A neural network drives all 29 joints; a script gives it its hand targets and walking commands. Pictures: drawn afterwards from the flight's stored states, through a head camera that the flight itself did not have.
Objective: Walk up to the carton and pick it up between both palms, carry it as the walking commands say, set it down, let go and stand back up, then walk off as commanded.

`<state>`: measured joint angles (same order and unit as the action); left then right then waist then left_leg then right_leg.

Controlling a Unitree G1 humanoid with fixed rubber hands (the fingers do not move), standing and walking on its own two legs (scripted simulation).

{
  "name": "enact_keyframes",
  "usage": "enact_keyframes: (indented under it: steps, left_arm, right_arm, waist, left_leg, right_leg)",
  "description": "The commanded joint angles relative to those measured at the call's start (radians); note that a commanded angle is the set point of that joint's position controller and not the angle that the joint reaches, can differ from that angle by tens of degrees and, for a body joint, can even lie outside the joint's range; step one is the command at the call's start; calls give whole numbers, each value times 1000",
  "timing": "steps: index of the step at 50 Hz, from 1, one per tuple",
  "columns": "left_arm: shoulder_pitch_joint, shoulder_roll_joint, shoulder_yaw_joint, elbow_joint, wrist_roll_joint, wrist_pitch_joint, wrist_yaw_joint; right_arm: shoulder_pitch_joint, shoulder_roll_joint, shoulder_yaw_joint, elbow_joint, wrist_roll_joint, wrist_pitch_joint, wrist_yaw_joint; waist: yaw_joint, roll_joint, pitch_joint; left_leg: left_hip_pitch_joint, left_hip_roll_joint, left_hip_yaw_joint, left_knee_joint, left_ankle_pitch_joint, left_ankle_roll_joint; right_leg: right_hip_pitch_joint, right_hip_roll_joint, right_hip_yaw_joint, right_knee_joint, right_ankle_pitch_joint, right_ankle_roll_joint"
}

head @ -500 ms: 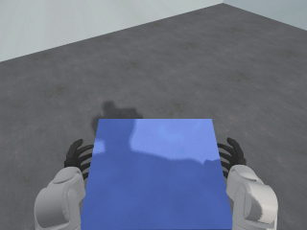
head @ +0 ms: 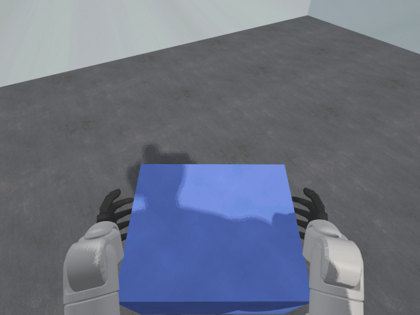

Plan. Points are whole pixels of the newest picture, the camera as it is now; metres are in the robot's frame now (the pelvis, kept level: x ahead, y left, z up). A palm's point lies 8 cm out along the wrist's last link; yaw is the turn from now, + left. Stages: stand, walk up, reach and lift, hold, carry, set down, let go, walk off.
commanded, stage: carry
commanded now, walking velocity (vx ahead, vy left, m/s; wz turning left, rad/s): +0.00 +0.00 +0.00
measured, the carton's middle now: (212, 239) +0.27 +0.01 +0.00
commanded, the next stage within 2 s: none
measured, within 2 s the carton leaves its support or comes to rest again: neither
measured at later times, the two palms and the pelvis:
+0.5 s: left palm (120, 236) +0.24 +0.17 +0.06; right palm (322, 243) +0.24 -0.19 +0.05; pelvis -0.03 +0.00 +0.00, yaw -1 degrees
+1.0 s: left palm (112, 265) +0.20 +0.18 +0.03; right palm (316, 254) +0.23 -0.18 +0.03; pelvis -0.05 -0.01 -0.01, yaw +1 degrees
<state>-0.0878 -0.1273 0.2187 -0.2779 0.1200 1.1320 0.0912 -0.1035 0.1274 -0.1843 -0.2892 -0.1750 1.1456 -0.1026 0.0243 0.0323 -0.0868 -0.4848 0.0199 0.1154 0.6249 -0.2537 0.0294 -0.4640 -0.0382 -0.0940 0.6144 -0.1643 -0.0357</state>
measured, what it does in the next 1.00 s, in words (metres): steps on the spot: left foot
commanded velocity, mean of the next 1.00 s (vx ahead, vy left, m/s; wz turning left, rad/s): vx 0.00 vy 0.00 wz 0.00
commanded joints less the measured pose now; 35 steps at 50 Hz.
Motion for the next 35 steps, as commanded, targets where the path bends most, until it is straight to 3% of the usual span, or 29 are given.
enact_keyframes:
  steps: [1,3,5,6,7,8,9,10,11,12,13,14,16,17,18,19,20,21,24,25,26,27,28,29,30,31,32,33,35]
  left_arm:
    - [-598,-708,-614,49,-313,-102,-257]
    - [-572,-707,-573,164,-278,-179,-273]
    - [-650,-795,-655,-64,-345,-223,-267]
    - [-618,-773,-636,-29,-332,-224,-254]
    - [-565,-656,-528,182,-241,-236,-246]
    - [-698,-768,-694,-169,-376,-245,-226]
    - [-634,-626,-569,46,-261,-245,-231]
    - [-578,-708,-647,-43,-299,-232,-224]
    - [-566,-675,-620,35,-258,-245,-224]
    - [-555,-697,-626,52,-261,-249,-231]
    - [-518,-731,-653,-8,-286,-252,-232]
    - [-501,-701,-632,52,-263,-260,-230]
    - [-567,-766,-718,-117,-339,-251,-225]
    - [-536,-709,-668,-86,-333,-245,-213]
    - [-464,-618,-567,141,-248,-252,-219]
    - [-524,-651,-608,-42,-307,-277,-211]
    - [-521,-610,-567,76,-257,-290,-217]
    - [-566,-653,-581,13,-291,-304,-212]
    - [-542,-611,-573,-26,-304,-300,-196]
    - [-484,-524,-476,273,-194,-305,-205]
    - [-526,-588,-557,85,-254,-328,-205]
    - [-530,-492,-434,315,-177,-350,-212]
    - [-647,-663,-611,-36,-329,-349,-206]
    - [-552,-609,-555,92,-268,-329,-203]
    - [-500,-644,-593,147,-254,-311,-214]
    - [-558,-615,-570,77,-267,-326,-208]
    - [-592,-576,-520,153,-228,-334,-199]
    - [-588,-615,-572,45,-268,-335,-199]
    - [-501,-611,-540,200,-219,-335,-221]
  right_arm:
    - [-506,669,580,73,297,-126,241]
    - [-546,625,553,111,266,-211,251]
    - [-639,751,672,-72,360,-242,250]
    - [-614,738,659,-44,363,-245,242]
    - [-577,628,560,142,285,-263,242]
    - [-604,779,706,-169,429,-261,237]
    - [-471,654,558,182,292,-261,243]
    - [-486,695,639,37,343,-257,239]
    - [-475,658,612,128,316,-268,249]
    - [-516,649,616,97,313,-275,252]
    - [-507,674,663,32,344,-273,260]
    - [-537,642,644,44,332,-284,260]
    - [-532,703,702,-103,382,-276,246]
    - [-504,657,660,-67,373,-265,234]
    - [-455,574,587,140,293,-269,238]
    - [-553,599,644,-73,357,-289,228]
    - [-492,570,596,92,297,-297,238]
    - [-575,594,609,-24,334,-317,227]
    - [-533,591,603,-22,342,-315,202]
    - [-417,495,477,312,214,-315,215]
    - [-474,569,572,124,297,-340,223]
    - [-486,461,443,321,213,-370,226]
    - [-579,638,615,-29,356,-365,218]
    - [-526,582,573,105,316,-347,220]
    - [-451,607,590,168,281,-329,231]
    - [-538,590,582,92,311,-348,228]
    - [-559,556,531,196,279,-348,228]
    - [-526,597,569,124,314,-348,231]
    - [-524,565,557,231,261,-349,246]
  waist:
    - [-31,-195,-253]
    - [-40,-169,-264]
    - [-37,-183,-289]
    - [-37,-187,-316]
    - [-40,-159,-300]
    - [-57,-91,-275]
    - [-57,-26,-303]
    - [-49,118,-279]
    - [-37,207,-258]
    - [-31,149,-256]
    - [-21,167,-266]
    - [-17,120,-288]
    - [-17,73,-312]
    - [-14,11,-351]
    - [-17,-42,-338]
    - [-20,-76,-308]
    - [-28,-126,-303]
    - [-31,-145,-319]
    - [-36,-166,-326]
    - [-37,-130,-327]
    - [-44,-105,-316]
    - [-41,-98,-282]
    - [-42,-86,-270]
    - [-44,-122,-291]
    - [-40,-76,-261]
    - [-38,-39,-283]
    - [-29,35,-270]
    - [-23,81,-285]
    - [-8,137,-285]
  left_leg:
    - [271,-4,-34,252,-177,-18]
    - [266,34,-61,126,-158,-4]
    - [274,0,-61,26,-157,15]
    - [317,-22,-52,34,-181,32]
    - [329,-24,-50,48,-184,35]
    - [326,23,-122,-15,-197,38]
    - [325,43,-164,-97,-255,59]
    - [192,168,-325,-332,-354,61]
    - [85,240,-402,-442,-422,60]
    - [-17,265,-383,-473,-442,80]
    - [-61,268,-345,-460,-408,80]
    - [7,243,-288,-409,-328,73]
    - [50,164,-206,-307,-151,35]
    - [96,144,-189,-281,-126,10]
    - [78,119,-174,-270,-207,-5]
    - [109,106,-148,-215,-192,-7]
    - [162,56,-108,-136,-129,-10]
    - [220,59,-115,-80,-106,1]
    - [260,24,-98,17,-77,8]
    - [296,36,-94,40,-79,9]
    - [306,45,-119,-16,-93,8]
    - [282,44,-121,-37,-130,16]
    - [244,46,-137,-67,-166,20]
    - [257,47,-155,-71,-188,29]
    - [208,71,-192,-153,-229,36]
    - [162,103,-234,-211,-277,33]
    - [87,120,-244,-287,-317,27]
    - [30,136,-246,-339,-344,21]
    - [-71,182,-253,-408,-414,21]
  right_leg:
    - [-159,-271,313,-426,-513,-74]
    - [-98,-262,239,-358,-353,-52]
    - [-38,-196,179,-333,-308,7]
    - [-68,-186,192,-335,-381,13]
    - [-84,-180,175,-335,-398,29]
    - [-148,-166,125,-252,-394,36]
    - [-130,-119,81,-163,-370,54]
    - [-25,-61,28,4,-256,71]
    - [27,-23,16,177,-235,63]
    - [116,3,12,258,-197,55]
    - [148,-6,37,259,-173,34]
    - [148,-5,17,155,-133,29]
    - [211,-17,24,-40,-85,19]
    - [219,-52,71,-76,-83,5]
    - [204,-63,101,-110,-192,-2]
    - [149,-108,141,-209,-217,0]
    - [86,-131,173,-247,-270,-11]
    - [43,-161,190,-281,-285,-6]
    - [-7,-180,188,-309,-281,-9]
    - [-39,-185,176,-298,-269,-10]
    - [-63,-181,153,-278,-290,0]
    - [-84,-168,148,-272,-339,10]
    - [-80,-164,146,-273,-369,19]
    - [-85,-153,155,-270,-391,15]
    - [-48,-132,135,-240,-374,27]
    - [3,-109,113,-188,-341,27]
    - [50,-75,86,-104,-317,31]
    - [131,-41,49,-25,-263,20]
    - [205,0,14,116,-208,19]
